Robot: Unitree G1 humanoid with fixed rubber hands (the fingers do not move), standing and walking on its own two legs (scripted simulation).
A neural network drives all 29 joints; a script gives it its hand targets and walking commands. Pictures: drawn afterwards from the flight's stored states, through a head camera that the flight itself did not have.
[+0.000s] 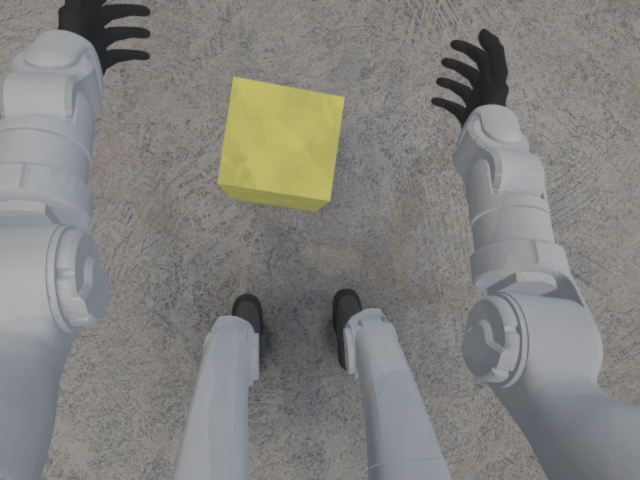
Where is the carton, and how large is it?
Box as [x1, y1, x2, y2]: [217, 76, 344, 211]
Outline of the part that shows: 233,76 217,183 233,199 316,211 329,201 344,97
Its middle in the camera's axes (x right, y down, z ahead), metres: -0.08 -0.18 +0.85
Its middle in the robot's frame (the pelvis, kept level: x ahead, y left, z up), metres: +0.55 +0.00 -0.53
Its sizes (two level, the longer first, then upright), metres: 0.210 0.200 0.250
